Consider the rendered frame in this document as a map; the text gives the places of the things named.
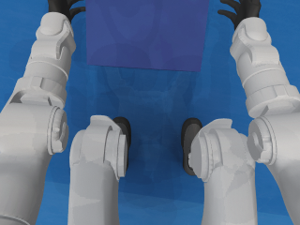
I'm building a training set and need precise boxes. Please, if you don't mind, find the robot shin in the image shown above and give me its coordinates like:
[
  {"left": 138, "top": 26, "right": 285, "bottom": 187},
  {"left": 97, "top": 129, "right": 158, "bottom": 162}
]
[
  {"left": 69, "top": 115, "right": 123, "bottom": 169},
  {"left": 188, "top": 118, "right": 256, "bottom": 174}
]

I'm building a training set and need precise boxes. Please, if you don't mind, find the right robot forearm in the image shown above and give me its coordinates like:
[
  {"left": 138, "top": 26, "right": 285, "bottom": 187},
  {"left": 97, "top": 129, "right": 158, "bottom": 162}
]
[{"left": 230, "top": 17, "right": 300, "bottom": 119}]

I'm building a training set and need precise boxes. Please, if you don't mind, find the carton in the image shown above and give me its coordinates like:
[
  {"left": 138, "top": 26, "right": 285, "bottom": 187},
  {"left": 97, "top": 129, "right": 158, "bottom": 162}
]
[{"left": 85, "top": 0, "right": 210, "bottom": 72}]

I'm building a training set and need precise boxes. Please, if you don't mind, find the robot right shin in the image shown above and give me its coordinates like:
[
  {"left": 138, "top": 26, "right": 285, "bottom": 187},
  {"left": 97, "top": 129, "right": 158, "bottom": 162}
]
[{"left": 188, "top": 118, "right": 256, "bottom": 174}]

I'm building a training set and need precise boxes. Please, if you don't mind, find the left robot upper arm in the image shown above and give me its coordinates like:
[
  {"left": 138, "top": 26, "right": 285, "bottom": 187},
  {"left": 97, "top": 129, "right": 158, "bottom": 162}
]
[{"left": 0, "top": 102, "right": 69, "bottom": 225}]

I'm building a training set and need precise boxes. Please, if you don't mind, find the robot left shin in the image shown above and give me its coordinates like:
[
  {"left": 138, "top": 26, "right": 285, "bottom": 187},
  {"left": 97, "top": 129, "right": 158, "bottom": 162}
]
[{"left": 69, "top": 115, "right": 123, "bottom": 169}]

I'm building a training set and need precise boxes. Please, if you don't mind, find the right robot hand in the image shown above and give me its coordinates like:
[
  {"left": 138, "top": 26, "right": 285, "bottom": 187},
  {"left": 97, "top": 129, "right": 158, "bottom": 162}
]
[{"left": 217, "top": 0, "right": 262, "bottom": 31}]

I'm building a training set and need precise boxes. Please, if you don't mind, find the left robot hand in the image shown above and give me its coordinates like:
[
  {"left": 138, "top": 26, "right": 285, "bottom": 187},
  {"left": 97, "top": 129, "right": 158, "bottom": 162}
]
[{"left": 48, "top": 0, "right": 86, "bottom": 24}]

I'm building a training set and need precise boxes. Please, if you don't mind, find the right robot upper arm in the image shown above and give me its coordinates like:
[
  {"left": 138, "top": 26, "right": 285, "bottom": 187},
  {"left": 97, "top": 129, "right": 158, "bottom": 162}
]
[{"left": 247, "top": 112, "right": 300, "bottom": 225}]

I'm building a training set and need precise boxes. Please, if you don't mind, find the left robot forearm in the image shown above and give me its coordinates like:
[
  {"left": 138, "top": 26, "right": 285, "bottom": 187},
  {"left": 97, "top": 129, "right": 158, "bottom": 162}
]
[{"left": 0, "top": 12, "right": 76, "bottom": 118}]

